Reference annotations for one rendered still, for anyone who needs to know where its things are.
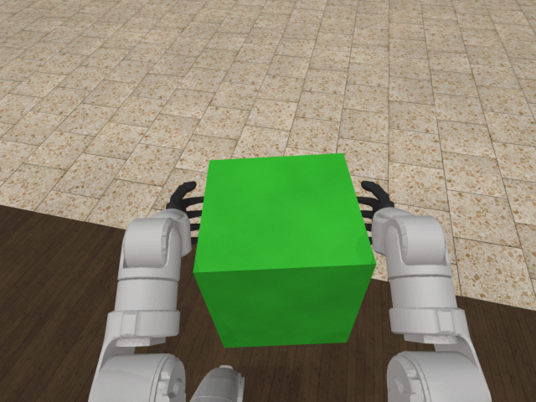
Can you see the carton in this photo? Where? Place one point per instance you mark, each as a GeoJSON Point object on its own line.
{"type": "Point", "coordinates": [283, 256]}

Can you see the left robot thigh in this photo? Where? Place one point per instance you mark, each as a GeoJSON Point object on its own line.
{"type": "Point", "coordinates": [220, 385]}

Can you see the robot left forearm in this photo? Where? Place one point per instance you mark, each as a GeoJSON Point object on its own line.
{"type": "Point", "coordinates": [147, 290]}

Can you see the robot right forearm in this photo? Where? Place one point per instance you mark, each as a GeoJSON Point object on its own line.
{"type": "Point", "coordinates": [423, 295]}

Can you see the robot right upper arm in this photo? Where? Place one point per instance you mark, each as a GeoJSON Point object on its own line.
{"type": "Point", "coordinates": [434, 376]}

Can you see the left robot hand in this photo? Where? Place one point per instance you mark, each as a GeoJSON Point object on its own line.
{"type": "Point", "coordinates": [176, 202]}

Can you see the right robot hand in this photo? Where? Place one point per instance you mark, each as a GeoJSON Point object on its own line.
{"type": "Point", "coordinates": [381, 202]}

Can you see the robot left upper arm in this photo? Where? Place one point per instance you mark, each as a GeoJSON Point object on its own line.
{"type": "Point", "coordinates": [143, 377]}

